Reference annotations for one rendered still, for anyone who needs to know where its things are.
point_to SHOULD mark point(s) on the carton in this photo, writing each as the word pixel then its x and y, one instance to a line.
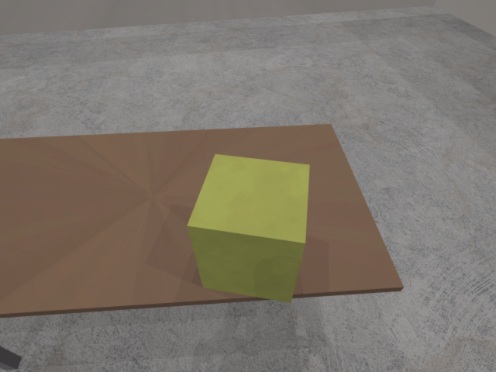
pixel 248 226

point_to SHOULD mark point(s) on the table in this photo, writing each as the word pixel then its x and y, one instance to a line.
pixel 95 223

